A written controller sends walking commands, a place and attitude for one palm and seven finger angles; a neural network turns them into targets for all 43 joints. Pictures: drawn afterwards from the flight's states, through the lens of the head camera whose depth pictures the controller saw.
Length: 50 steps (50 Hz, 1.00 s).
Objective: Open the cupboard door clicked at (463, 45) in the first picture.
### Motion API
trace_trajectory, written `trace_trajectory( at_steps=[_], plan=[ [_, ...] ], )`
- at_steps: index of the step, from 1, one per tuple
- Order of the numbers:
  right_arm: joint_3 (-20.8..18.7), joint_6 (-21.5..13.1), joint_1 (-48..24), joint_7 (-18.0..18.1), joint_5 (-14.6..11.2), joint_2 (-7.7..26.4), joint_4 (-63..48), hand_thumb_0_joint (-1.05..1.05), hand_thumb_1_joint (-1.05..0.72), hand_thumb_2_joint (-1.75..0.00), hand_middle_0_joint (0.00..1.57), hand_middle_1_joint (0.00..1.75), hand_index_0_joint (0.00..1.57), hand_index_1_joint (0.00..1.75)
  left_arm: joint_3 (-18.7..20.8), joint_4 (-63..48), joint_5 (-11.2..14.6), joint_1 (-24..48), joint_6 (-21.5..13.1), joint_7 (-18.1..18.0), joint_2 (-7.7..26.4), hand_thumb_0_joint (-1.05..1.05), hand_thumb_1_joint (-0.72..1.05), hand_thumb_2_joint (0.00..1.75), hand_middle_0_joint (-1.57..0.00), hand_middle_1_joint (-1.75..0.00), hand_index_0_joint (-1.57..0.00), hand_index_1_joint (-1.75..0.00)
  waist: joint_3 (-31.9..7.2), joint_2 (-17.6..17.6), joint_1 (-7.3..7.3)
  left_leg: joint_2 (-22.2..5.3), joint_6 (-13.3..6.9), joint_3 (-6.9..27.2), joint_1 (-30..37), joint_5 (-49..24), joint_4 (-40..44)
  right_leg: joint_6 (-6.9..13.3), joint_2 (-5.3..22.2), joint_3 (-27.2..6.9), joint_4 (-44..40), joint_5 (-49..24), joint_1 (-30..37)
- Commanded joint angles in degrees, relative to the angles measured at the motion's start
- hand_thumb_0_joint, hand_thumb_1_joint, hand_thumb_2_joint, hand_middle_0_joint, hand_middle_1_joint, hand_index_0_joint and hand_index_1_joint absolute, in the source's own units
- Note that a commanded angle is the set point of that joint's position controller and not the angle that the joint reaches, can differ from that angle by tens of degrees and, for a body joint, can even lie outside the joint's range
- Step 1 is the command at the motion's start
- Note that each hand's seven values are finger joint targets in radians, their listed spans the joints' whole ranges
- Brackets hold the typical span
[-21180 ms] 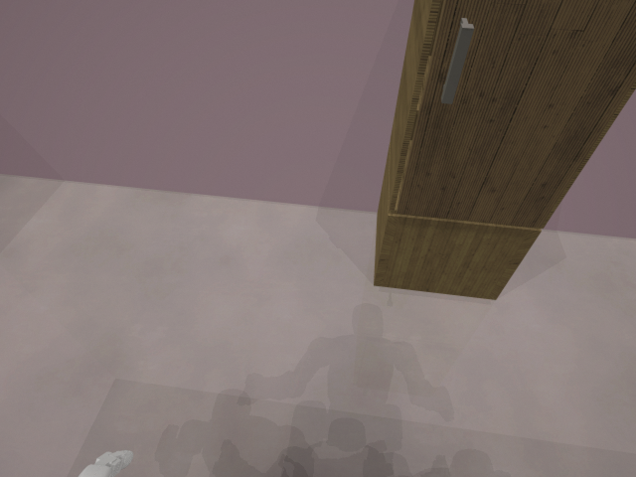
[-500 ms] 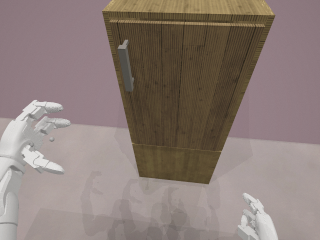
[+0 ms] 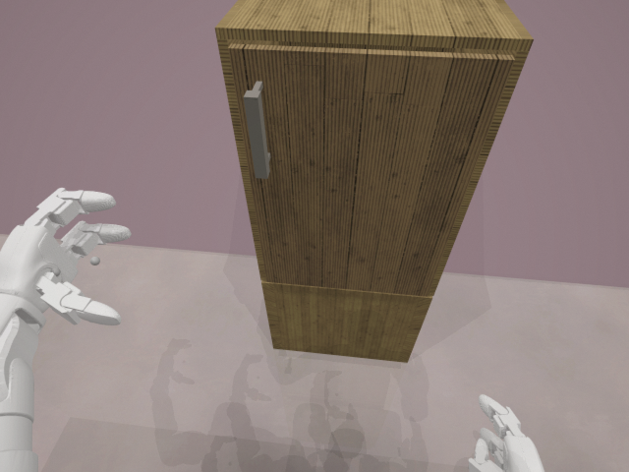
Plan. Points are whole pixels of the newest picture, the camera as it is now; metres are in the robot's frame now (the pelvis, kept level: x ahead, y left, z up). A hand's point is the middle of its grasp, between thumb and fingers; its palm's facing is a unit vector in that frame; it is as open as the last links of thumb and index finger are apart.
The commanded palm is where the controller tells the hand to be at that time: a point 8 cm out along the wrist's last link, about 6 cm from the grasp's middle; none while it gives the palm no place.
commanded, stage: raise the hand with hooked fingers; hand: left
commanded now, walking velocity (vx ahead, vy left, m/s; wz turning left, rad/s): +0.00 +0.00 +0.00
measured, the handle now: (260, 131) +0.60 +0.15 +0.13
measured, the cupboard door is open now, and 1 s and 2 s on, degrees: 0 0 0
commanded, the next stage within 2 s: move the hooked fingers beside the handle in 0.06 s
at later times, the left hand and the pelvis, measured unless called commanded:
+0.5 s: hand (135, 229) +0.35 +0.26 +0.15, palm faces -0.02 -1.00 -0.02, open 14.0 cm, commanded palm +0.32 +0.31 +0.15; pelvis +0.01 +0.00 +0.00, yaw +0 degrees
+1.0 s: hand (180, 189) +0.43 +0.22 +0.15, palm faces -0.03 -1.00 +0.00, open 14.0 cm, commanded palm +0.41 +0.28 +0.14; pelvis +0.02 +0.00 +0.00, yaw +0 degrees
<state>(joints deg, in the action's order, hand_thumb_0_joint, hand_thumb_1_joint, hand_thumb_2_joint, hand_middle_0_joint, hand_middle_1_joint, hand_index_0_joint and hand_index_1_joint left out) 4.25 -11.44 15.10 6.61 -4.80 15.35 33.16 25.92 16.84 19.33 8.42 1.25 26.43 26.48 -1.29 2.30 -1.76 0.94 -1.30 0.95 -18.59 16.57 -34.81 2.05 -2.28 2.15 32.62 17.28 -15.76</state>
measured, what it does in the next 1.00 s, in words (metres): stands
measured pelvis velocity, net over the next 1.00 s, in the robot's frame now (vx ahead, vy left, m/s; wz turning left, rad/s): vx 0.02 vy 0.00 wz -0.01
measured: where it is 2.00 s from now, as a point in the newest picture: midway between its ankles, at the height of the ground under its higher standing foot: outside the picture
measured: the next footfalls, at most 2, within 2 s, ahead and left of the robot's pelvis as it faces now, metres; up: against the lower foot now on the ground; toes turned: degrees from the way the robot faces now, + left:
none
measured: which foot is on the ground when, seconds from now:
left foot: down 0.00-1.00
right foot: down 0.00-1.00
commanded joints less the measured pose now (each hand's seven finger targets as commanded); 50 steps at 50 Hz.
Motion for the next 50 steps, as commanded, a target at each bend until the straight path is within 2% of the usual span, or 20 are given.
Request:
trace_trajectory(
  at_steps=[1,2,5,7,10,11,15,16,20,21,28,31,34,37,40,41,42,44,47,50],
  plan=[
    [-3.17,-3.8,-6.67,1.09,0.28,7.55,-9.61,0.0,-0.9,-0.9,0.2,0.3,0.2,0.3,2.32,-13.07,1.57,15.93,-2.56,1.26,14.67,0.0,-0.5,0.3,-0.3,-1.2,-0.3,-1.2,-10.25,1.86,0.36,-0.88,-0.81,2.15,7.19,-5.4,5.61,-0.54,1.07,-1.66,-6.18,-5.11,-0.93],
    [-3.14,-3.95,-6.88,1.03,0.37,7.63,-9.63,0.0,-0.9,-0.9,0.2,0.3,0.2,0.3,3.03,-14.92,1.72,16.73,-3.29,1.36,15.41,0.0,-0.5,0.3,-0.3,-1.2,-0.3,-1.2,-11.58,2.04,0.21,-0.87,-0.77,2.29,7.62,-6.36,5.67,-0.57,1.01,-1.41,-5.8,-6.2,-0.35],
    [-3.11,-4.26,-6.67,0.94,0.54,7.62,-9.36,0.0,-0.9,-0.9,0.2,0.3,0.2,0.3,5.51,-13.12,2.34,15.18,-4.49,1.38,16.56,0.0,-0.5,0.3,-0.3,-1.2,-0.3,-1.2,-11.26,-0.6,-0.25,-0.77,-0.68,2.51,7.28,-6.78,5.87,-0.51,0.61,-0.76,-5.45,-6.91,-0.29],
    [-2.99,-4.09,-6.82,0.78,0.68,7.57,-9.2,0.0,-0.9,-0.9,0.2,0.3,0.2,0.3,6.8,-12.27,2.48,15.13,-4.67,1.21,17.81,0.0,-0.5,0.3,-0.3,-1.2,-0.3,-1.2,-10.63,0.51,-0.69,-0.65,-0.53,2.19,6.69,-7.14,5.89,-0.36,0.68,-0.76,-5.38,-7.33,0.03],
    [-3.01,-4.02,-6.59,0.99,0.37,7.44,-8.55,0.0,-0.9,-0.9,0.2,0.3,0.2,0.3,3.51,-11.08,1.87,19.55,-4.1,1.17,15.13,0.0,-0.5,0.3,-0.3,-1.2,-0.3,-1.2,-9.81,4.22,0.57,-0.62,-0.33,2.12,8.02,-7.25,5.71,-0.32,0.79,-0.44,-5.1,-8.09,-2.19],
    [-3.03,-4.0,-6.39,0.97,0.47,7.48,-8.36,0.0,-0.9,-0.9,0.2,0.3,0.2,0.3,2.88,-10.73,1.83,20.27,-3.9,1.02,14.83,0.0,-0.5,0.3,-0.3,-1.2,-0.3,-1.2,-9.48,2.75,0.64,-0.68,-0.42,2.09,7.66,-7.44,5.44,-0.33,0.81,-0.75,-5.38,-8.27,-1.91],
    [-3.03,-3.97,-6.05,1.42,0.33,7.56,-8.01,0.0,-0.9,-0.9,0.2,0.3,0.2,0.3,-1.3,-9.58,0.49,26.76,-3.57,0.75,12.57,0.0,-0.5,0.3,-0.3,-1.2,-0.3,-1.2,-10.48,4.49,2.08,-0.65,-0.47,2.65,8.82,-6.44,5.39,-0.34,0.97,-0.6,-5.21,-7.17,-3.82],
    [-3.18,-3.88,-5.77,1.4,0.48,7.73,-7.64,0.0,-0.9,-0.9,0.2,0.3,0.2,0.3,-0.08,-9.28,0.52,26.89,-3.86,0.45,14.11,0.0,-0.5,0.3,-0.3,-1.2,-0.3,-1.2,-11.41,2.82,1.73,-0.76,-0.54,2.5,8.65,-7.52,4.87,-0.27,0.96,-0.97,-5.35,-8.15,-2.66],
    [-3.11,-3.35,-5.46,1.43,0.5,7.74,-7.44,0.0,-0.9,-0.9,0.2,0.3,0.2,0.3,-0.73,-6.74,-0.48,30.27,-4.45,-0.37,14.14,0.0,-0.5,0.3,-0.3,-1.2,-0.3,-1.2,-13.68,3.11,1.82,-0.63,-0.34,2.77,9.06,-8.8,4.85,-0.17,1.07,-0.54,-4.55,-9.31,-2.51],
    [-3.16,-3.1,-5.12,1.26,0.58,7.87,-7.11,0.0,-0.9,-0.9,0.2,0.3,0.2,0.3,0.72,-5.78,-0.41,29.88,-4.65,-0.85,15.69,0.0,-0.5,0.3,-0.3,-1.2,-0.3,-1.2,-13.79,0.88,1.44,-0.75,-0.37,2.68,8.33,-9.52,4.57,-0.2,1.0,-0.66,-4.67,-9.97,-1.55],
    [-3.34,-1.63,-4.18,0.14,0.67,7.65,-7.84,0.0,-0.9,-0.9,0.2,0.3,0.2,0.3,0.47,-1.97,-1.55,30.71,-4.4,-2.29,14.99,0.0,-0.5,0.3,-0.3,-1.2,-0.3,-1.2,-16.7,3.2,0.59,-0.52,-0.2,1.64,8.39,-15.06,3.85,-0.05,1.3,-0.7,-2.9,-16.51,0.02],
    [-3.59,-0.77,-3.11,-0.3,0.76,7.88,-7.9,0.0,-0.9,-0.9,0.2,0.3,0.2,0.3,0.98,-1.41,-1.6,30.13,-4.63,-2.58,15.56,0.0,-0.5,0.3,-0.3,-1.2,-0.3,-1.2,-17.7,1.25,0.45,-0.67,-0.29,1.27,8.01,-18.79,3.1,-0.08,1.16,-0.73,-2.25,-20.23,1.38],
    [-4.03,0.08,-2.05,-0.44,0.62,8.24,-7.45,0.0,-0.9,-0.9,0.2,0.3,0.2,0.3,1.8,1.11,-1.64,32.32,-4.5,-2.56,16.35,0.0,-0.5,0.3,-0.3,-1.2,-0.3,-1.2,-17.04,-0.64,1.29,-0.74,-0.59,0.75,7.27,-18.28,2.81,-0.54,1.13,-1.15,-2.25,-21.53,0.44],
    [-4.25,0.76,-1.44,-0.48,0.68,8.32,-7.27,0.0,-0.9,-0.9,0.2,0.3,0.2,0.3,1.56,1.06,-1.93,35.34,-5.25,-2.57,16.67,0.0,-0.5,0.3,-0.3,-1.2,-0.3,-1.2,-18.27,0.38,1.63,-0.64,-0.73,0.49,7.4,-19.11,2.33,-0.52,1.21,-1.49,-1.86,-22.74,0.87],
    [-4.33,1.34,-0.43,-0.32,0.6,8.3,-6.2,0.0,-0.9,-0.9,0.2,0.3,0.2,0.3,-1.95,2.37,-2.76,41.73,-6.09,-2.74,14.25,0.0,-0.5,0.3,-0.3,-1.2,-0.3,-1.2,-17.28,2.31,3.57,-0.72,-0.69,0.78,8.55,-18.18,2.03,-0.5,1.07,-1.25,-2.07,-20.84,-2.09],
    [-4.47,1.38,-0.2,-0.31,0.66,8.23,-6.12,0.0,-0.9,-0.9,0.2,0.3,0.2,0.3,-2.18,2.36,-2.57,42.17,-6.54,-2.94,14.05,0.0,-0.5,0.3,-0.3,-1.2,-0.3,-1.2,-17.98,1.58,3.39,-0.7,-0.89,0.66,8.54,-18.64,1.64,-0.48,1.08,-1.49,-2.1,-21.25,-1.34],
    [-4.57,1.52,0.19,-0.3,0.72,8.45,-5.76,0.0,-0.9,-0.9,0.2,0.3,0.2,0.3,-1.85,3.14,-2.93,43.07,-6.67,-3.0,14.74,0.0,-0.5,0.3,-0.3,-1.2,-0.3,-1.2,-19.08,3.13,3.57,-0.74,-0.8,0.69,9.03,-18.45,1.55,-0.51,1.12,-1.61,-2.02,-21.15,-1.81],
    [-4.51,1.89,0.73,-0.32,0.72,8.5,-5.23,0.0,-0.9,-0.9,0.2,0.3,0.2,0.3,-3.43,5.72,-3.42,45.25,-7.0,-3.3,13.53,0.0,-0.5,0.3,-0.3,-1.2,-0.3,-1.2,-18.42,2.69,4.08,-0.66,-0.79,1.03,8.83,-17.4,1.56,-0.45,1.09,-1.44,-2.01,-19.83,-2.96],
    [-4.62,2.62,1.88,-0.42,0.89,8.97,-4.4,0.0,-0.9,-0.9,0.2,0.3,0.2,0.3,-1.66,11.3,-3.86,47.44,-7.19,-4.11,15.91,0.0,-0.5,0.3,-0.3,-1.2,-0.3,-1.2,-18.28,-1.18,4.37,-0.63,-1.13,0.93,6.05,-15.78,1.45,-0.7,1.26,-1.72,-1.98,-19.66,-2.06],
    [-4.7,3.6,3.08,-0.62,0.97,9.37,-3.87,0.0,-0.9,-0.9,0.2,0.3,0.2,0.3,0.24,17.15,-4.88,48.83,-7.35,-4.49,18.85,0.0,-0.5,0.3,-0.3,-1.2,-0.3,-1.2,-18.55,-1.59,4.04,-0.54,-1.16,0.45,3.24,-15.09,1.08,-0.88,1.58,-2.18,-1.39,-20.38,-1.21]
  ],
)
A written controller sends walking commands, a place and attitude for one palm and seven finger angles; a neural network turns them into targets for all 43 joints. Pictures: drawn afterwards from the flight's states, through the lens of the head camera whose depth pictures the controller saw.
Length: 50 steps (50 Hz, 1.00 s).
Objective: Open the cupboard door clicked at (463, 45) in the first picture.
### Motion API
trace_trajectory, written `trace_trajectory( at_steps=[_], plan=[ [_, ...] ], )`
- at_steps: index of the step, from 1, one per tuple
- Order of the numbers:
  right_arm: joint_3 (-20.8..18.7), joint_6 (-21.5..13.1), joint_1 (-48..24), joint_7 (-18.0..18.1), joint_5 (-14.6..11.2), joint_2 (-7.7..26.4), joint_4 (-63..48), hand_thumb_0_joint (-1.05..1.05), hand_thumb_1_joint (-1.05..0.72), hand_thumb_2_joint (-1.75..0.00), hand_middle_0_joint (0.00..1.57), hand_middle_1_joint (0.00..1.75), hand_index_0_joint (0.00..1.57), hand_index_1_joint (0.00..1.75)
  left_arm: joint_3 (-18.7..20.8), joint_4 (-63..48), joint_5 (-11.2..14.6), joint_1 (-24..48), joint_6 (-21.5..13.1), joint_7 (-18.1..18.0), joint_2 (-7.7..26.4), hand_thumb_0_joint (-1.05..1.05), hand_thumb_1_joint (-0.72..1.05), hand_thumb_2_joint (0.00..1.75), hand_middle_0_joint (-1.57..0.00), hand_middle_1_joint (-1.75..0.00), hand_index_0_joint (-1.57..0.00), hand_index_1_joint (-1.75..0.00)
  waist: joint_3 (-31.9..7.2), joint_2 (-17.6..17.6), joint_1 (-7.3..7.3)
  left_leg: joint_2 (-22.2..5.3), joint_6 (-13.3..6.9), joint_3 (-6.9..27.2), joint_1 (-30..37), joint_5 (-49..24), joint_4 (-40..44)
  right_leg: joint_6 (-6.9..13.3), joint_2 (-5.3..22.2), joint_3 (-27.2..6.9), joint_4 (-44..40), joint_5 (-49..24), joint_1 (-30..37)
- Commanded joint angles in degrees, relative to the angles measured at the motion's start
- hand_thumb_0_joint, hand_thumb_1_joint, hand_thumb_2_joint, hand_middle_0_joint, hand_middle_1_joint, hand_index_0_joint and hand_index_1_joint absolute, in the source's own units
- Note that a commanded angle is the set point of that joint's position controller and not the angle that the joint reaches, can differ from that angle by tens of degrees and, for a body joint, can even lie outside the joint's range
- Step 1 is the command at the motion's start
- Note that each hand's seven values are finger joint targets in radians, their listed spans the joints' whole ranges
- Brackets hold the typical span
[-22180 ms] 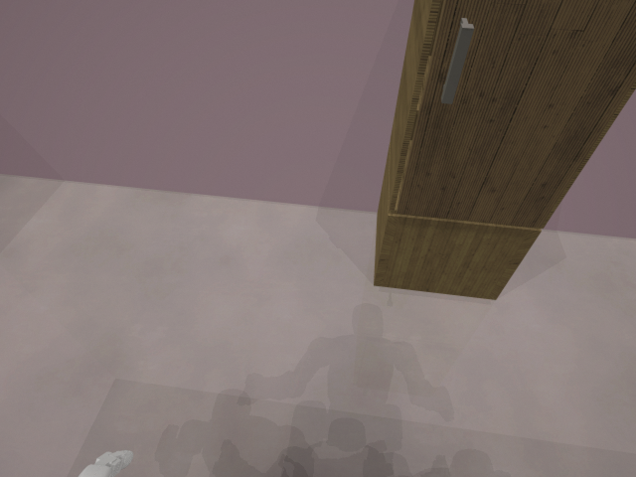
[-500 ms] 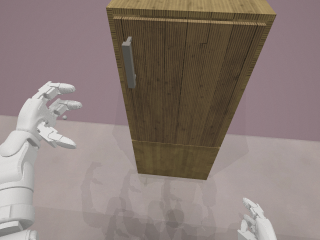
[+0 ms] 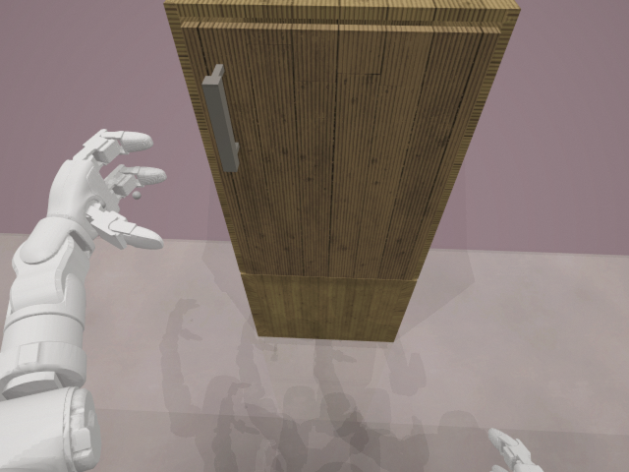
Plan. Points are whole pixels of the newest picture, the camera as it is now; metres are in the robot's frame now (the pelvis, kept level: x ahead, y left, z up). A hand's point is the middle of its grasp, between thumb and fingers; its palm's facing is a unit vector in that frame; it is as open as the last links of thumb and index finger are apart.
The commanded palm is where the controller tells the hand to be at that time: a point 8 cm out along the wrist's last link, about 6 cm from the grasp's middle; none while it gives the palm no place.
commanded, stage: move the hooked fingers beside the handle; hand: left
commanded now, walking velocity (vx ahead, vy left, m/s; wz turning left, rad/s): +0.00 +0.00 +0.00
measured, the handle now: (225, 120) +0.58 +0.16 +0.13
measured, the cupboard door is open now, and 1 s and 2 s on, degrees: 0 0 0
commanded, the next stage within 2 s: slide the fingers in behind the handle in 1.72 s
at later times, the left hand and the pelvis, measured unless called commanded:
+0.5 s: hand (162, 156) +0.48 +0.22 +0.15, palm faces -0.02 -1.00 +0.02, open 14.0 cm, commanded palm +0.46 +0.28 +0.14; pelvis -0.01 +0.00 -0.01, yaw -1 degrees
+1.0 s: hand (176, 137) +0.53 +0.22 +0.14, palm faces -0.03 -1.00 +0.04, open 14.0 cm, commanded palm +0.50 +0.27 +0.13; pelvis +0.01 +0.02 -0.01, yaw -3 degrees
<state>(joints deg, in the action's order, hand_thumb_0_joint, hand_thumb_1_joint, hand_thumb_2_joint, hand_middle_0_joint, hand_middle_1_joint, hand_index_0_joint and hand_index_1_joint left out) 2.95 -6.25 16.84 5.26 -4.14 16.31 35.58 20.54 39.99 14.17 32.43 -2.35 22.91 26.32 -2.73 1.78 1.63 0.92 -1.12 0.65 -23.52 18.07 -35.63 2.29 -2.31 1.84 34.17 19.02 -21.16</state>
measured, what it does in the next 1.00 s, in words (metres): stands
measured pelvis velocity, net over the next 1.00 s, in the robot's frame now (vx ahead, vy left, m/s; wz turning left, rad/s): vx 0.01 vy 0.02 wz -0.06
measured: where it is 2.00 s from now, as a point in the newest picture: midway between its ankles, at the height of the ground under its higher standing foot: outside the picture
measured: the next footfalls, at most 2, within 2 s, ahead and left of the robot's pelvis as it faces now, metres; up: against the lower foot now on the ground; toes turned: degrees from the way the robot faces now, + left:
none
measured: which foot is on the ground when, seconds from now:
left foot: down 0.00-1.00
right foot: down 0.00-1.00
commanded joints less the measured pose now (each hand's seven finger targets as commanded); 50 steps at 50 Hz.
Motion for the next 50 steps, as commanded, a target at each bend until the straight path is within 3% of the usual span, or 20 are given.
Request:
trace_trajectory(
  at_steps=[1,5,11,13,15,17,21,24,26,27,29,31,33,35,38,39,43,46,47,50],
  plan=[
    [-3.38,-1.26,1.62,0.68,0.43,8.4,-6.12,0.0,-0.9,-0.9,0.2,0.3,0.2,0.3,5.27,-5.98,0.17,26.96,-4.49,-1.11,19.23,0.0,-0.5,0.3,-0.3,-1.2,-0.3,-1.2,-17.95,-0.18,0.75,-0.39,-1.43,0.44,8.15,-17.57,1.4,-1.07,1.8,-2.2,-2.61,-23.46,5.15],
    [-3.49,-0.55,3.01,0.13,0.68,8.38,-6.0,0.0,-0.9,-0.9,0.2,0.3,0.2,0.3,4.96,-3.14,-1.3,31.67,-7.37,-1.29,20.18,0.0,-0.5,0.3,-0.3,-1.2,-0.3,-1.2,-20.01,2.89,1.32,-0.52,-1.34,0.33,8.49,-18.93,0.58,-1.1,1.54,-2.43,-1.68,-24.85,4.32],
    [-3.93,0.7,5.82,-0.04,0.72,9.16,-4.59,0.0,-0.9,-0.9,0.2,0.3,0.2,0.3,4.8,5.55,-1.4,36.78,-9.78,-0.33,21.22,0.0,-0.5,0.3,-0.3,-1.2,-0.3,-1.2,-18.73,-1.6,3.06,-0.76,-1.9,0.11,4.89,-16.18,-0.21,-1.52,1.44,-2.9,-1.61,-23.98,3.52],
    [-4.05,1.0,6.41,-0.2,0.69,9.37,-4.53,0.0,-0.9,-0.9,0.2,0.3,0.2,0.3,4.35,7.62,-2.11,37.55,-9.94,0.15,21.52,0.0,-0.5,0.3,-0.3,-1.2,-0.3,-1.2,-19.96,0.49,2.98,-0.67,-1.82,0.07,4.83,-15.84,-0.27,-1.55,1.39,-3.05,-1.24,-23.75,2.79],
    [-4.07,1.32,7.33,-0.34,0.85,9.39,-3.87,0.0,-0.9,-0.9,0.2,0.3,0.2,0.3,2.9,8.03,-2.89,41.36,-10.59,0.13,21.07,0.0,-0.5,0.3,-0.3,-1.2,-0.3,-1.2,-20.14,3.21,4.0,-0.7,-1.76,0.26,5.85,-16.2,-0.65,-1.48,1.27,-2.95,-1.3,-22.8,0.6],
    [-4.36,1.57,8.52,-0.57,1.13,9.68,-3.56,0.0,-0.9,-0.9,0.2,0.3,0.2,0.3,4.33,8.58,-2.99,42.88,-11.47,-0.21,22.73,0.0,-0.5,0.3,-0.3,-1.2,-0.3,-1.2,-22.01,1.94,3.99,-0.87,-1.8,0.6,5.89,-17.18,-1.12,-1.51,1.02,-2.84,-0.83,-23.34,0.84],
    [-4.18,2.43,10.21,-0.54,1.27,10.25,-2.86,0.0,-0.9,-0.9,0.2,0.3,0.2,0.3,5.25,14.1,-3.34,46.15,-11.87,-0.79,25.08,0.0,-0.5,0.3,-0.3,-1.2,-0.3,-1.2,-19.98,-0.94,5.31,-0.91,-1.97,0.47,1.38,-13.59,-1.24,-1.8,1.08,-3.2,-1.05,-20.56,0.66],
    [-4.3,2.63,11.33,-0.86,1.63,10.41,-2.42,0.0,-0.9,-0.9,0.2,0.3,0.2,0.3,5.36,15.15,-5.21,49.25,-12.79,-1.3,26.52,0.0,-0.5,0.3,-0.3,-1.2,-0.3,-1.2,-22.14,3.68,5.65,-0.93,-1.79,0.73,2.77,-14.24,-1.89,-1.68,0.83,-3.29,-0.55,-20.04,-1.39],
    [-4.41,2.96,12.44,-1.02,1.94,10.48,-2.17,0.0,-0.9,-0.9,0.2,0.3,0.2,0.3,5.92,16.09,-5.54,49.98,-13.61,-1.67,27.37,0.0,-0.5,0.3,-0.3,-1.2,-0.3,-1.2,-23.62,2.57,5.93,-1.07,-1.85,0.94,2.77,-15.81,-2.57,-1.6,0.58,-3.08,0.04,-20.93,-0.95],
    [-4.53,3.12,12.66,-1.14,1.95,10.69,-2.23,0.0,-0.9,-0.9,0.2,0.3,0.2,0.3,6.98,16.03,-5.98,50.27,-14.02,-1.68,29.02,0.0,-0.5,0.3,-0.3,-1.2,-0.3,-1.2,-25.02,4.19,5.71,-1.25,-1.66,1.03,3.53,-16.09,-2.65,-1.68,0.49,-3.18,0.12,-21.02,-1.41],
    [-4.41,3.48,13.29,-1.22,1.99,10.77,-2.13,0.0,-0.9,-0.9,0.2,0.3,0.2,0.3,6.03,18.69,-6.18,50.06,-13.95,-1.41,27.92,0.0,-0.5,0.3,-0.3,-1.2,-0.3,-1.2,-24.09,3.27,6.24,-1.41,-1.61,1.07,2.98,-15.9,-2.8,-1.63,0.27,-2.8,0.18,-20.41,-2.67],
    [-4.47,3.73,14.06,-1.39,2.26,10.57,-1.7,0.0,-0.9,-0.9,0.2,0.3,0.2,0.3,3.29,18.06,-6.13,53.83,-14.13,-1.41,24.64,0.0,-0.5,0.3,-0.3,-1.2,-0.3,-1.2,-23.49,5.39,7.47,-1.47,-1.45,1.59,4.75,-17.27,-3.06,-1.33,-0.03,-2.13,0.37,-19.78,-5.03],
    [-4.66,3.93,15.05,-1.64,2.5,11.1,-1.22,0.0,-0.9,-0.9,0.2,0.3,0.2,0.3,4.17,19.62,-6.7,54.04,-13.78,-1.63,25.88,0.0,-0.5,0.3,-0.3,-1.2,-0.3,-1.2,-24.11,6.26,7.65,-1.91,-1.22,2.06,6.26,-17.99,-3.47,-1.39,-0.33,-1.77,0.3,-18.71,-7.62],
    [-4.61,4.35,16.09,-1.56,2.63,11.47,-0.82,0.0,-0.9,-0.9,0.2,0.3,0.2,0.3,4.7,21.78,-6.89,55.63,-13.11,-1.99,27.06,0.0,-0.5,0.3,-0.3,-1.2,-0.3,-1.2,-22.79,3.41,8.63,-2.16,-1.4,2.31,4.33,-17.25,-3.5,-1.58,-0.4,-1.74,0.21,-18.11,-8.11],
    [-4.5,4.57,17.24,-1.77,3.08,11.52,-0.41,0.0,-0.9,-0.9,0.2,0.3,0.2,0.3,4.14,22.99,-7.63,58.68,-12.93,-2.76,26.58,0.0,-0.5,0.3,-0.3,-1.2,-0.3,-1.2,-23.16,5.13,9.47,-2.23,-1.16,2.66,4.94,-18.49,-4.13,-1.57,-0.53,-1.49,0.62,-17.98,-10.02],
    [-4.7,4.66,18.08,-1.9,3.42,11.67,-0.44,0.0,-0.9,-0.9,0.2,0.3,0.2,0.3,6.0,22.78,-8.02,57.6,-13.23,-3.18,28.45,0.0,-0.5,0.3,-0.3,-1.2,-0.3,-1.2,-25.07,4.39,8.55,-2.36,-1.06,2.99,5.35,-19.62,-4.4,-1.47,-0.63,-1.31,1.09,-18.33,-9.48],
    [-4.95,5.19,18.44,-2.84,3.91,11.09,-1.33,0.0,-0.9,-0.9,0.2,0.3,0.2,0.3,5.07,18.95,-8.5,54.88,-15.03,-3.71,25.82,0.0,-0.5,0.3,-0.3,-1.2,-0.3,-1.2,-29.8,9.75,7.17,-2.93,0.16,3.29,10.88,-27.36,-5.69,-1.03,-1.06,-0.6,2.68,-20.37,-11.16],
    [-4.97,5.97,18.96,-3.13,4.01,11.32,-1.65,0.0,-0.9,-0.9,0.2,0.3,0.2,0.3,6.72,20.52,-7.53,51.51,-14.48,-3.78,26.27,0.0,-0.5,0.3,-0.3,-1.2,-0.3,-1.2,-27.93,5.39,6.78,-2.95,-0.26,2.9,8.48,-27.72,-5.63,-1.05,-1.41,-0.33,2.66,-21.68,-9.26],
    [-5.1,6.29,18.87,-3.16,3.86,11.5,-2.16,0.0,-0.9,-0.9,0.2,0.3,0.2,0.3,8.67,21.03,-7.57,49.57,-13.98,-3.66,28.28,0.0,-0.5,0.3,-0.3,-1.2,-0.3,-1.2,-27.98,4.36,5.86,-2.93,-0.39,2.43,7.24,-27.24,-5.55,-1.17,-1.42,-0.52,2.72,-22.35,-8.17],
    [-5.11,6.75,18.22,-3.27,3.73,11.16,-3.01,0.0,-0.9,-0.9,0.2,0.3,0.2,0.3,7.35,18.11,-8.28,50.53,-13.72,-3.74,27.46,0.0,-0.5,0.3,-0.3,-1.2,-0.3,-1.2,-27.03,6.7,6.06,-2.81,-0.45,2.05,6.87,-26.38,-5.51,-1.17,-1.32,-0.51,2.72,-22.09,-8.75]
  ],
)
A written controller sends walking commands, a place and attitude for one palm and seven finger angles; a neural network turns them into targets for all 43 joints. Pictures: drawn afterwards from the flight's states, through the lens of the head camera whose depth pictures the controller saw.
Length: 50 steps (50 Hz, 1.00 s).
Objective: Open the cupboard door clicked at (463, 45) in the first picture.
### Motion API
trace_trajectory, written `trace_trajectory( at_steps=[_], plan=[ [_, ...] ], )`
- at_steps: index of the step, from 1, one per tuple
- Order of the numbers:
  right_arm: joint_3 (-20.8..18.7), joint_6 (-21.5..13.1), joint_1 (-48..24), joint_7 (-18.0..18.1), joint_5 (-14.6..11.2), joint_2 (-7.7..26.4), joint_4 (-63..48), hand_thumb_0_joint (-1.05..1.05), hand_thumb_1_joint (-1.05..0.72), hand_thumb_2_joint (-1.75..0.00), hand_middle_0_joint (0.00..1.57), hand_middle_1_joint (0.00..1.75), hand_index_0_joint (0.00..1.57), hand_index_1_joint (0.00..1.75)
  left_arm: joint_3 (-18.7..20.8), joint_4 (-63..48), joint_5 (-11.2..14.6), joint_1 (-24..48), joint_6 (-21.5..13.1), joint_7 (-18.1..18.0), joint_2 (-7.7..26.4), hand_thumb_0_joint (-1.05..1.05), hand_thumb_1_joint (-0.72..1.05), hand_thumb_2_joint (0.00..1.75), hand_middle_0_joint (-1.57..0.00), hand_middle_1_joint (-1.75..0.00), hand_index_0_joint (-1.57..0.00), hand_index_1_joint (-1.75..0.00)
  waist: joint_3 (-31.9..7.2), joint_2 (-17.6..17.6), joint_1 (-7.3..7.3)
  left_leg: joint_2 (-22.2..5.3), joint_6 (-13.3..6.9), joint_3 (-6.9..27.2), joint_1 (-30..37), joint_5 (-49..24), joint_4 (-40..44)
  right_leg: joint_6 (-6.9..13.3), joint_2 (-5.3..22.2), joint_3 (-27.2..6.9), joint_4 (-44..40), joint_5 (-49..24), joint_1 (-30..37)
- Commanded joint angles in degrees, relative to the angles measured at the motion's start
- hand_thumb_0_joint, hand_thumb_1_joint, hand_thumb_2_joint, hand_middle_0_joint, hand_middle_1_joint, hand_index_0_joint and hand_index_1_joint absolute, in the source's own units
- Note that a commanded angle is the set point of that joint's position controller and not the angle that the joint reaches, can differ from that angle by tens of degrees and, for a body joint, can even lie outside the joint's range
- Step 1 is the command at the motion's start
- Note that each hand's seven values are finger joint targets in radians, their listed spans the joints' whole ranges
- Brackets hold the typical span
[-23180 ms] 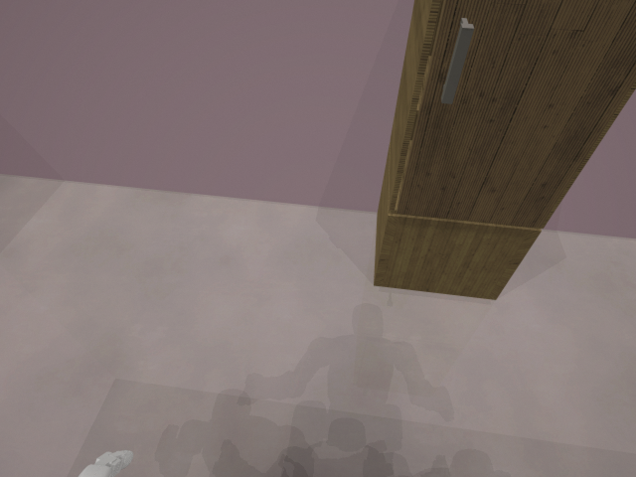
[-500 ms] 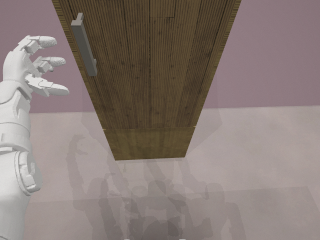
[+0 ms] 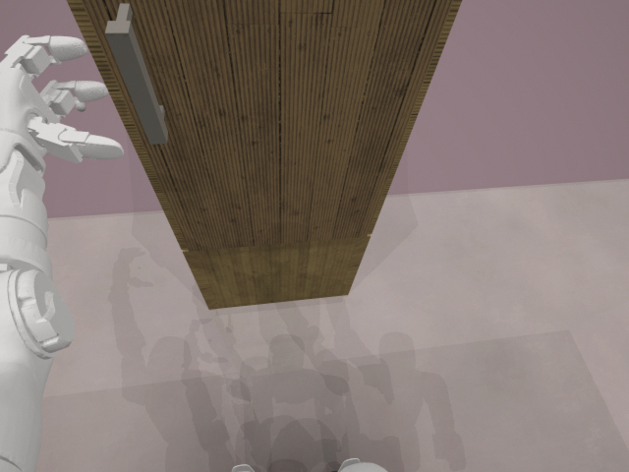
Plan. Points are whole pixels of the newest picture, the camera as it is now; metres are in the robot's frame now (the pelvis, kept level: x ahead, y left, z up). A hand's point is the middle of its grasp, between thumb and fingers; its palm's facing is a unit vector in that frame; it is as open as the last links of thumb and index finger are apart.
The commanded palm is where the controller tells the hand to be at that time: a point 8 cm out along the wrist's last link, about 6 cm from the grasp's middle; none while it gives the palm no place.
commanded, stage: move the hooked fingers beside the handle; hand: left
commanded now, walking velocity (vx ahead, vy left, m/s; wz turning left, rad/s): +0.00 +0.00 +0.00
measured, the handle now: (143, 79) +0.56 +0.17 +0.15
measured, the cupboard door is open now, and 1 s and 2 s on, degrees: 0 0 0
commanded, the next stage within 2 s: slide the fingers in behind the handle in 0.72 s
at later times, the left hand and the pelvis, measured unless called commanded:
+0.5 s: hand (81, 116) +0.50 +0.22 +0.15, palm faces +0.05 -1.00 +0.03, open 14.0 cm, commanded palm +0.48 +0.27 +0.15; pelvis -0.01 -0.01 +0.00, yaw +2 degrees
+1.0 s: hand (90, 109) +0.51 +0.21 +0.15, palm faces +0.02 -1.00 +0.02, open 14.0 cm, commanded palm +0.49 +0.26 +0.14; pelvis +0.00 -0.01 +0.00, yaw +1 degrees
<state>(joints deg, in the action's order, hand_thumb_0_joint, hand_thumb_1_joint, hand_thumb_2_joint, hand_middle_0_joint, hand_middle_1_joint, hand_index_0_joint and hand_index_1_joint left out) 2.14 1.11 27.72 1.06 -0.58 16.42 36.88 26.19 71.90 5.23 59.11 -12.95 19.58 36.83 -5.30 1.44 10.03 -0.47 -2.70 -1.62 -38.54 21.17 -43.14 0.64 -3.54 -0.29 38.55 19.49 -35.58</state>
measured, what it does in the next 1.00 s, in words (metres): stands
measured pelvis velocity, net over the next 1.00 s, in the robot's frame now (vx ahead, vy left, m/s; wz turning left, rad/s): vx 0.00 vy -0.01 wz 0.02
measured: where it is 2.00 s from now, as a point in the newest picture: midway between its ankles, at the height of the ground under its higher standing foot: outside the picture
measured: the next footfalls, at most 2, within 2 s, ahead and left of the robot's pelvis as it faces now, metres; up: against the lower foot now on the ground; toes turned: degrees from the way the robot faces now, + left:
none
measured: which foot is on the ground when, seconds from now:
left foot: down 0.00-1.00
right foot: down 0.00-1.00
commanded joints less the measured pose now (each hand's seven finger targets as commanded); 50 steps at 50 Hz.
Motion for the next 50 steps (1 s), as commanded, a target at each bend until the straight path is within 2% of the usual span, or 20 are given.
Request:
trace_trajectory(
  at_steps=[1,2,7,11,12,13,15,16,17,22,24,27,30,34,36,37,39,42,46,50],
  plan=[
    [-4.24,-0.44,7.43,0.97,0.16,10.92,-4.29,0.0,-0.9,-0.9,0.2,0.3,0.2,0.3,1.06,-15.96,0.97,25.22,-3.73,-0.64,16.36,0.0,-0.5,0.3,-0.3,-1.2,-0.3,-1.2,-24.27,7.57,-1.99,-1.52,1.22,4.59,22.85,-31.18,1.74,0.63,-0.14,1.77,-1.46,-22.9,5.4],
    [-4.47,-0.39,7.39,0.84,0.27,10.9,-4.27,0.0,-0.9,-0.9,0.2,0.3,0.2,0.3,2.62,-17.83,0.75,24.99,-4.29,-0.9,17.96,0.0,-0.5,0.3,-0.3,-1.2,-0.3,-1.2,-26.25,8.96,-2.64,-1.68,1.45,4.75,24.5,-33.22,1.4,0.54,-0.27,1.55,-1.32,-23.71,5.43],
    [-4.83,-0.36,6.52,0.5,-0.08,10.37,-3.88,0.0,-0.9,-0.9,0.2,0.3,0.2,0.3,0.53,-21.61,2.51,24.05,-5.28,-0.4,13.34,0.0,-0.5,0.3,-0.3,-1.2,-0.3,-1.2,-27.83,9.38,-2.04,-2.29,2.0,5.64,29.02,-37.44,0.79,0.5,-0.69,1.91,-1.45,-23.91,4.37],
    [-4.48,-0.35,6.04,0.75,-0.35,10.2,-3.14,0.0,-0.9,-0.9,0.2,0.3,0.2,0.3,-3.9,-15.25,3.03,23.05,-1.82,0.3,7.5,0.0,-0.5,0.3,-0.3,-1.2,-0.3,-1.2,-20.18,7.31,-0.69,-1.8,1.33,5.38,25.01,-30.95,1.78,0.63,-0.32,2.46,-2.45,-20.66,2.09],
    [-4.39,-0.21,6.03,0.9,-0.32,10.47,-3.0,0.0,-0.9,-0.9,0.2,0.3,0.2,0.3,-2.68,-12.26,2.55,21.49,-0.66,0.1,9.34,0.0,-0.5,0.3,-0.3,-1.2,-0.3,-1.2,-18.39,4.54,-1.01,-1.66,1.06,5.14,22.42,-28.54,2.09,0.53,-0.19,2.38,-2.56,-20.65,2.62],
    [-4.22,-0.17,5.86,1.06,-0.39,10.56,-3.2,0.0,-0.9,-0.9,0.2,0.3,0.2,0.3,-3.64,-11.97,2.42,23.1,0.06,-0.04,9.19,0.0,-0.5,0.3,-0.3,-1.2,-0.3,-1.2,-17.61,4.14,-0.14,-1.53,0.85,4.83,20.85,-26.11,2.47,0.36,0.05,2.15,-2.73,-20.25,2.77],
    [-3.97,-0.42,5.75,1.19,-0.35,10.53,-3.54,0.0,-0.9,-0.9,0.2,0.3,0.2,0.3,-3.57,-12.05,1.87,24.9,0.17,-0.63,10.11,0.0,-0.5,0.3,-0.3,-1.2,-0.3,-1.2,-17.5,4.3,-0.23,-1.14,0.77,5.04,19.33,-23.37,2.71,0.54,0.35,1.92,-2.57,-18.93,3.08],
    [-3.84,-0.61,5.73,1.27,-0.21,10.4,-3.54,0.0,-0.9,-0.9,0.2,0.3,0.2,0.3,-4.28,-13.36,2.09,26.9,-0.58,-1.1,9.1,0.0,-0.5,0.3,-0.3,-1.2,-0.3,-1.2,-18.01,5.57,0.24,-1.05,0.74,4.95,20.0,-23.54,2.41,0.65,0.43,1.83,-2.37,-18.83,2.73],
    [-3.95,-0.72,5.8,1.31,-0.12,10.59,-3.36,0.0,-0.9,-0.9,0.2,0.3,0.2,0.3,-2.32,-14.22,1.66,28.34,-1.58,-1.7,12.06,0.0,-0.5,0.3,-0.3,-1.2,-0.3,-1.2,-19.73,4.88,0.18,-1.28,0.88,5.44,20.56,-23.54,2.18,0.48,0.39,1.67,-2.2,-18.59,2.84],
    [-3.74,-1.71,5.3,1.38,-0.01,10.59,-3.02,0.0,-0.9,-0.9,0.2,0.3,0.2,0.3,-1.66,-16.68,1.06,35.52,-5.68,-2.68,14.36,0.0,-0.5,0.3,-0.3,-1.2,-0.3,-1.2,-25.75,7.05,1.27,-0.95,0.8,5.62,22.04,-22.13,1.06,0.19,0.35,0.59,-1.63,-18.4,4.08],
    [-3.58,-1.77,5.48,1.46,-0.04,10.82,-2.88,0.0,-0.9,-0.9,0.2,0.3,0.2,0.3,0.52,-13.83,0.49,33.29,-5.71,-2.55,17.37,0.0,-0.5,0.3,-0.3,-1.2,-0.3,-1.2,-26.64,6.7,0.27,-0.79,0.85,5.57,20.87,-22.28,0.84,0.32,0.42,0.59,-1.26,-19.04,5.46],
    [-3.33,-1.59,5.4,1.39,-0.21,10.55,-2.93,0.0,-0.9,-0.9,0.2,0.3,0.2,0.3,-1.89,-11.46,-0.3,32.14,-4.36,-1.66,15.48,0.0,-0.5,0.3,-0.3,-1.2,-0.3,-1.2,-25.28,9.65,0.35,-0.74,0.87,5.18,20.68,-22.73,0.65,0.36,0.51,0.72,-1.23,-19.55,4.03],
    [-3.28,-1.16,6.02,1.34,-0.25,10.87,-3.48,0.0,-0.9,-0.9,0.2,0.3,0.2,0.3,-2.15,-7.99,-0.1,27.24,-2.08,-0.93,15.01,0.0,-0.5,0.3,-0.3,-1.2,-0.3,-1.2,-22.25,7.17,-0.17,-0.79,0.66,4.84,17.79,-21.68,1.18,0.42,0.39,0.93,-1.68,-19.38,4.46],
    [-3.56,-0.93,6.52,1.45,-0.2,10.94,-4.41,0.0,-0.9,-0.9,0.2,0.3,0.2,0.3,-1.3,-11.42,1.45,27.11,-2.11,-0.01,15.02,0.0,-0.5,0.3,-0.3,-1.2,-0.3,-1.2,-24.01,4.7,-0.25,-0.73,0.24,3.9,17.13,-22.57,1.45,0.14,0.23,0.61,-1.99,-22.24,7.73],
    [-3.54,-0.82,7.05,1.57,-0.18,11.11,-4.31,0.0,-0.9,-0.9,0.2,0.3,0.2,0.3,0.26,-11.23,2.07,26.43,-2.76,0.01,16.58,0.0,-0.5,0.3,-0.3,-1.2,-0.3,-1.2,-22.4,2.27,-0.37,-0.56,-0.15,3.7,15.16,-21.69,1.58,0.16,0.16,0.35,-2.38,-22.46,9.08],
    [-3.59,-0.67,7.03,1.56,-0.21,11.19,-4.23,0.0,-0.9,-0.9,0.2,0.3,0.2,0.3,1.27,-12.18,1.62,27.11,-3.15,-0.05,18.5,0.0,-0.5,0.3,-0.3,-1.2,-0.3,-1.2,-23.24,3.72,-0.7,-0.6,-0.09,3.6,15.3,-21.23,1.69,0.05,0.17,-0.02,-2.27,-22.44,9.26],
    [-3.67,-0.62,7.02,1.56,-0.26,10.96,-3.89,0.0,-0.9,-0.9,0.2,0.3,0.2,0.3,0.22,-12.76,1.26,28.86,-3.62,-0.31,17.55,0.0,-0.5,0.3,-0.3,-1.2,-0.3,-1.2,-21.94,4.21,0.26,-0.68,-0.18,3.57,15.4,-19.8,1.82,-0.09,0.22,0.01,-2.69,-20.98,7.84],
    [-4.04,-0.71,7.1,1.37,-0.09,10.76,-3.89,0.0,-0.9,-0.9,0.2,0.3,0.2,0.3,1.37,-16.45,0.95,28.42,-5.19,-0.82,18.37,0.0,-0.5,0.3,-0.3,-1.2,-0.3,-1.2,-26.67,7.99,-0.82,-0.74,0.18,3.84,19.73,-23.09,1.33,0.18,0.04,0.17,-2.05,-21.95,7.83],
    [-3.97,-0.7,7.17,1.14,-0.12,10.37,-3.29,0.0,-0.9,-0.9,0.2,0.3,0.2,0.3,-2.2,-14.71,2.12,26.66,-4.11,-0.36,12.33,0.0,-0.5,0.3,-0.3,-1.2,-0.3,-1.2,-24.28,7.92,-0.17,-0.93,0.34,4.27,21.03,-24.57,1.23,0.48,-0.18,1.06,-2.26,-21.4,5.63],
    [-3.97,-0.55,6.85,1.17,-0.26,10.45,-3.55,0.0,-0.9,-0.9,0.2,0.3,0.2,0.3,-1.92,-12.76,2.0,26.02,-1.58,-0.7,12.5,0.0,-0.5,0.3,-0.3,-1.2,-0.3,-1.2,-22.6,6.23,-0.23,-0.8,0.11,3.82,18.76,-22.77,1.81,0.19,0.07,0.84,-2.69,-21.66,6.29]
  ],
)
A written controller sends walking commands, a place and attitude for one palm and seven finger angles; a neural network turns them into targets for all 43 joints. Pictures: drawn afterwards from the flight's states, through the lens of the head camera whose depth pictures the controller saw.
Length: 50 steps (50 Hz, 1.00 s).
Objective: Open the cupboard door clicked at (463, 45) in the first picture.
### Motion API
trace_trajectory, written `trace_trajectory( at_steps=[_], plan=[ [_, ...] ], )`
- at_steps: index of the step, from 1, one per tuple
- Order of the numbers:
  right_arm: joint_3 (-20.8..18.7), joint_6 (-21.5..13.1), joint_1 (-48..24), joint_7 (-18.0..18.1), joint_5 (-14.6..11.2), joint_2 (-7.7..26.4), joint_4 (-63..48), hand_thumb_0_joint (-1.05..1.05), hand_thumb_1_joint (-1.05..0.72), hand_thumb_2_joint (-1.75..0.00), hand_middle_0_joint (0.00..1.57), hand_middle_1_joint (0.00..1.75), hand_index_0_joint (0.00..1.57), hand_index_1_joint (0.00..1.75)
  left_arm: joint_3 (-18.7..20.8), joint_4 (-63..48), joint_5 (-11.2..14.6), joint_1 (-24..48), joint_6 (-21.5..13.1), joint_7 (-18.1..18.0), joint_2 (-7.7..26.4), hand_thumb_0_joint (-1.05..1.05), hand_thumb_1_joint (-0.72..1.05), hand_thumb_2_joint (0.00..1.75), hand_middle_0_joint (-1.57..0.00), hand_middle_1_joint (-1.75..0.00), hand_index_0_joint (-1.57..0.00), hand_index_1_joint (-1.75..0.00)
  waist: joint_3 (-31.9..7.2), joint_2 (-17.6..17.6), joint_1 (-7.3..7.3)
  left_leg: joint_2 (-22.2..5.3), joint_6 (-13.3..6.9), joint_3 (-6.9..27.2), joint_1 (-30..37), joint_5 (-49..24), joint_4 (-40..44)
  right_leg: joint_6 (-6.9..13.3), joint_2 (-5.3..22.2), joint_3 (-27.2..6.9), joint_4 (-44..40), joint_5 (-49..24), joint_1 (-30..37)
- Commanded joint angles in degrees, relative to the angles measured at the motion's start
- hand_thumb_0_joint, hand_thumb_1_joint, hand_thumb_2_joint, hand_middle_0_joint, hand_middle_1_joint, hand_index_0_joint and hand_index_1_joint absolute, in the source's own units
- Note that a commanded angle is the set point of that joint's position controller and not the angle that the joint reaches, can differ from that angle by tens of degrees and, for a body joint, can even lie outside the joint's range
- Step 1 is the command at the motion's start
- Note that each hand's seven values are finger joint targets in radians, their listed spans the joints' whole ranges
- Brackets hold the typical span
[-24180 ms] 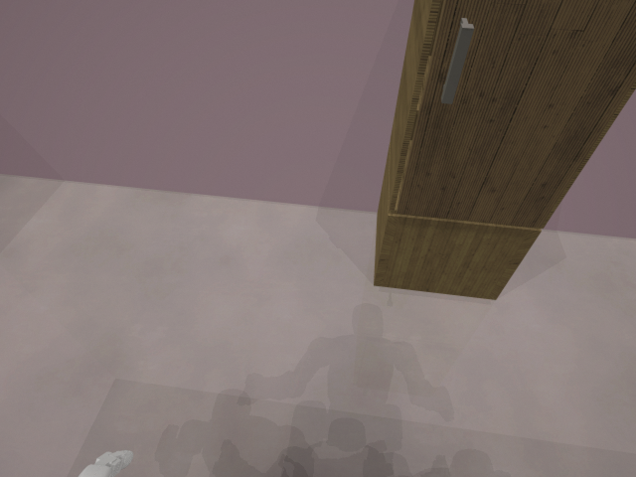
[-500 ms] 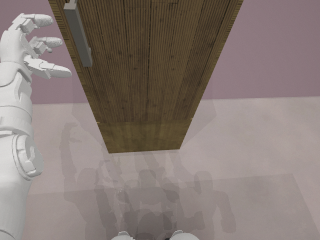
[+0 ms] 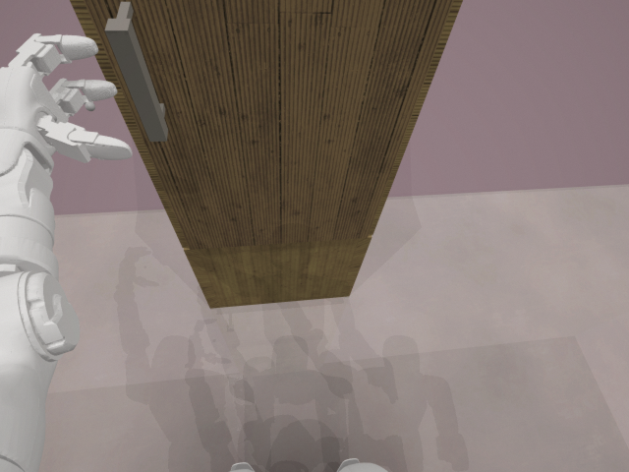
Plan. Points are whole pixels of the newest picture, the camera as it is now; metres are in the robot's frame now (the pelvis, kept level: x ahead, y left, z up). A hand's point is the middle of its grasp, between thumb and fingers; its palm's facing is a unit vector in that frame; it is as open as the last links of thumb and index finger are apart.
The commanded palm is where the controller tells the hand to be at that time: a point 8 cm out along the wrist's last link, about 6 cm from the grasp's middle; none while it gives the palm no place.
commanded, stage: slide the fingers in behind the handle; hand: left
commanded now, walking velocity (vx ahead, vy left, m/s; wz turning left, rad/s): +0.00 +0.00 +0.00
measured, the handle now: (143, 77) +0.57 +0.17 +0.15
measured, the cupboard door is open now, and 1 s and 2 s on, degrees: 0 0 0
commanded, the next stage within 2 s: close the thumb around the handle in 1.42 s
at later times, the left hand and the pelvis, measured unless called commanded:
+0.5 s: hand (133, 110) +0.52 +0.18 +0.14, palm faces +0.02 -1.00 +0.01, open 13.9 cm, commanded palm +0.50 +0.22 +0.14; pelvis +0.00 +0.00 +0.00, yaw +1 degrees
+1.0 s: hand (161, 105) +0.52 +0.14 +0.15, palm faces +0.03 -1.00 +0.02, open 13.8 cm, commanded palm +0.50 +0.19 +0.14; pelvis +0.00 -0.01 +0.00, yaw +1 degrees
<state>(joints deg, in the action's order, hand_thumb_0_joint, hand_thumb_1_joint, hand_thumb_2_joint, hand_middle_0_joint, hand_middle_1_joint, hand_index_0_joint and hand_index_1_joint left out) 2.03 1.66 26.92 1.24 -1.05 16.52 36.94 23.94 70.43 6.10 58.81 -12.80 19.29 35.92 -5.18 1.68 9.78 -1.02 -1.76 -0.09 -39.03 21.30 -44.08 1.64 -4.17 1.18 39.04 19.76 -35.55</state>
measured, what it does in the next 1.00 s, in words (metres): stands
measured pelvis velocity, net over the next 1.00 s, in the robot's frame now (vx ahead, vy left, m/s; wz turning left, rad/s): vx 0.00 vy -0.01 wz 0.01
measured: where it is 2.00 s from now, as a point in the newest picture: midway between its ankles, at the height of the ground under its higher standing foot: outside the picture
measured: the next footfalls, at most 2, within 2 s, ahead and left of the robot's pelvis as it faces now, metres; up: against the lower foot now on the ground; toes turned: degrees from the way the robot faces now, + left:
none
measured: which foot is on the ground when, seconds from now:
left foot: down 0.00-1.00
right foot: down 0.00-1.00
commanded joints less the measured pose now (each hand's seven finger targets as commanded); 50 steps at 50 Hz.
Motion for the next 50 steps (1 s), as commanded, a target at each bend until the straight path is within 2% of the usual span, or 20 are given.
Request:
trace_trajectory(
  at_steps=[1,2,5,6,9,11,12,16,19,21,22,27,29,33,38,39,41,45,48,50],
  plan=[
    [-3.75,-1.22,7.83,1.07,0.32,10.27,-3.42,0.0,-0.9,-0.9,0.2,0.3,0.2,0.3,0.0,-12.75,1.23,28.35,-2.06,-0.88,13.18,0.0,-0.5,0.3,-0.3,-1.2,-0.3,-1.2,-22.58,5.76,0.3,-0.19,-0.86,2.54,19.42,-23.85,2.65,-0.67,0.76,-0.41,-2.9,-22.36,6.41],
    [-3.87,-1.22,7.65,0.95,0.39,10.16,-3.57,0.0,-0.9,-0.9,0.2,0.3,0.2,0.3,0.43,-12.36,0.56,27.4,-2.08,-1.42,13.49,0.0,-0.5,0.3,-0.3,-1.2,-0.3,-1.2,-22.76,6.3,-0.15,-0.24,-0.73,2.6,19.8,-23.83,2.52,-0.75,0.7,-0.48,-2.79,-22.01,5.71],
    [-3.81,-1.57,7.3,0.61,0.57,10.0,-3.6,0.0,-0.9,-0.9,0.2,0.3,0.2,0.3,-0.8,-13.11,0.32,28.78,-2.83,-3.02,11.59,0.0,-0.5,0.3,-0.3,-1.2,-0.3,-1.2,-21.71,5.74,0.71,-0.33,-0.6,2.72,19.77,-22.73,2.48,-0.87,0.68,-0.49,-2.86,-20.57,4.44],
    [-3.9,-1.53,7.7,0.69,0.68,10.01,-3.62,0.0,-0.9,-0.9,0.2,0.3,0.2,0.3,0.2,-13.56,0.72,28.52,-3.39,-3.61,11.95,0.0,-0.5,0.3,-0.3,-1.2,-0.3,-1.2,-22.67,3.76,0.39,-0.33,-0.7,2.88,19.86,-24.22,2.22,-0.69,0.68,-0.35,-2.47,-21.84,5.88],
    [-4.09,-1.88,7.27,0.17,0.85,9.65,-3.83,0.0,-0.9,-0.9,0.2,0.3,0.2,0.3,-0.98,-16.46,0.4,29.27,-4.52,-4.19,9.58,0.0,-0.5,0.3,-0.3,-1.2,-0.3,-1.2,-27.31,7.76,-0.21,-0.34,-0.11,3.06,23.93,-28.3,1.61,-0.63,0.59,-0.37,-1.48,-24.07,5.58],
    [-4.24,-1.72,7.48,0.05,0.96,9.71,-3.87,0.0,-0.9,-0.9,0.2,0.3,0.2,0.3,0.95,-17.22,0.49,27.33,-4.97,-4.67,11.26,0.0,-0.5,0.3,-0.3,-1.2,-0.3,-1.2,-28.79,7.36,-1.16,-0.54,0.05,3.16,24.78,-32.16,1.06,-0.47,0.6,-0.15,-0.85,-26.04,6.85],
    [-4.19,-1.65,7.06,-0.16,0.84,9.46,-4.03,0.0,-0.9,-0.9,0.2,0.3,0.2,0.3,-0.25,-16.95,0.49,26.54,-4.64,-4.66,9.3,0.0,-0.5,0.3,-0.3,-1.2,-0.3,-1.2,-28.9,6.63,-1.12,-0.56,0.07,3.09,25.2,-32.6,1.08,-0.67,0.45,-0.15,-0.8,-26.63,6.68],
    [-3.98,-1.33,6.64,-0.12,0.64,9.24,-3.95,0.0,-0.9,-0.9,0.2,0.3,0.2,0.3,-3.84,-13.27,0.22,27.26,-2.24,-5.46,4.74,0.0,-0.5,0.3,-0.3,-1.2,-0.3,-1.2,-20.86,4.15,0.36,-0.31,-0.41,2.84,20.93,-26.76,1.95,-0.66,0.67,0.26,-1.88,-23.13,4.5],
    [-4.0,-1.32,6.66,0.1,0.62,9.49,-4.0,0.0,-0.9,-0.9,0.2,0.3,0.2,0.3,-2.6,-13.15,-0.2,29.4,-1.66,-6.89,6.62,0.0,-0.5,0.3,-0.3,-1.2,-0.3,-1.2,-21.31,2.75,0.55,-0.19,-0.46,2.9,19.67,-23.81,2.57,-0.79,0.78,-0.15,-2.13,-21.82,5.01],
    [-3.93,-1.78,6.83,0.14,0.89,9.1,-3.65,0.0,-0.9,-0.9,0.2,0.3,0.2,0.3,-3.27,-14.9,-0.26,32.51,-2.9,-7.78,5.43,0.0,-0.5,0.3,-0.3,-1.2,-0.3,-1.2,-22.17,4.75,1.0,-0.07,-0.35,3.09,21.09,-24.52,2.11,-0.64,0.89,-0.18,-1.87,-21.84,4.46],
    [-4.02,-2.0,6.92,-0.03,1.09,9.14,-3.37,0.0,-0.9,-0.9,0.2,0.3,0.2,0.3,-1.8,-16.2,-0.6,33.02,-3.86,-8.3,7.13,0.0,-0.5,0.3,-0.3,-1.2,-0.3,-1.2,-24.72,6.72,0.36,-0.24,-0.02,3.46,22.9,-25.92,1.84,-0.62,0.78,-0.24,-1.4,-22.08,4.16],
    [-4.2,-2.58,6.91,-0.46,1.28,8.85,-2.65,0.0,-0.9,-0.9,0.2,0.3,0.2,0.3,-3.46,-16.74,-0.99,32.89,-6.22,-9.27,4.36,0.0,-0.5,0.3,-0.3,-1.2,-0.3,-1.2,-26.98,5.58,0.68,-0.25,0.08,3.62,24.23,-27.57,1.04,-0.72,0.55,-0.28,-0.94,-23.15,4.26],
    [-4.13,-2.67,6.71,-0.5,1.08,8.91,-2.32,0.0,-0.9,-0.9,0.2,0.3,0.2,0.3,-5.08,-14.78,-0.83,32.82,-5.63,-9.11,2.32,0.0,-0.5,0.3,-0.3,-1.2,-0.3,-1.2,-25.06,4.45,1.42,-0.14,-0.12,3.4,23.21,-24.62,1.45,-0.77,0.52,-0.27,-1.65,-21.73,3.69],
    [-3.94,-2.69,7.15,0.06,0.9,9.39,-2.13,0.0,-0.9,-0.9,0.2,0.3,0.2,0.3,-1.46,-10.64,-0.81,32.42,-3.63,-9.44,7.07,0.0,-0.5,0.3,-0.3,-1.2,-0.3,-1.2,-23.86,2.31,0.7,0.49,-0.66,2.5,17.79,-20.47,2.39,-0.89,0.95,-0.99,-2.28,-21.48,7.21],
    [-3.99,-3.19,7.25,-0.42,1.2,8.63,-2.41,0.0,-0.9,-0.9,0.2,0.3,0.2,0.3,-5.43,-12.53,-1.37,32.04,-4.39,-9.89,1.69,0.0,-0.5,0.3,-0.3,-1.2,-0.3,-1.2,-24.03,5.13,1.12,0.5,-0.51,2.49,20.47,-22.33,1.91,-0.79,0.83,-0.7,-2.2,-21.86,4.98],
    [-4.06,-3.26,7.45,-0.43,1.25,8.89,-2.23,0.0,-0.9,-0.9,0.2,0.3,0.2,0.3,-4.61,-13.24,-1.17,32.56,-4.66,-10.01,2.89,0.0,-0.5,0.3,-0.3,-1.2,-0.3,-1.2,-24.42,3.91,1.22,0.37,-0.55,2.59,20.2,-21.69,1.95,-0.87,0.81,-0.75,-2.35,-21.4,5.27],
    [-3.89,-3.21,7.62,-0.35,1.13,8.72,-2.01,0.0,-0.9,-0.9,0.2,0.3,0.2,0.3,-6.36,-11.17,-0.38,32.39,-4.42,-9.81,0.22,0.0,-0.5,0.3,-0.3,-1.2,-0.3,-1.2,-22.14,2.49,2.05,0.63,-0.72,2.4,18.52,-20.37,2.23,-0.8,0.84,-0.77,-2.73,-21.15,5.74],
    [-3.98,-3.35,7.22,-0.34,1.01,9.05,-2.17,0.0,-0.9,-0.9,0.2,0.3,0.2,0.3,-4.41,-11.0,-0.31,32.43,-3.69,-10.33,2.5,0.0,-0.5,0.3,-0.3,-1.2,-0.3,-1.2,-22.12,2.05,1.2,0.76,-0.74,1.91,16.59,-18.03,2.78,-0.99,1.06,-1.25,-2.99,-20.52,7.02],
    [-4.03,-3.48,7.3,-0.54,1.25,8.71,-2.35,0.0,-0.9,-0.9,0.2,0.3,0.2,0.3,-3.46,-13.1,-1.68,33.59,-4.59,-11.88,4.1,0.0,-0.5,0.3,-0.3,-1.2,-0.3,-1.2,-24.15,4.27,0.66,0.89,-0.8,1.81,17.52,-20.0,2.28,-0.96,1.14,-1.42,-2.27,-22.16,7.41],
    [-3.96,-3.6,6.97,-0.81,1.32,8.36,-2.5,0.0,-0.9,-0.9,0.2,0.3,0.2,0.3,-6.15,-12.84,-2.39,33.12,-4.72,-12.32,0.86,0.0,-0.5,0.3,-0.3,-1.2,-0.3,-1.2,-22.77,3.69,1.43,0.86,-0.82,1.76,17.44,-18.56,2.26,-1.09,1.1,-1.2,-2.57,-20.57,5.84]
  ],
)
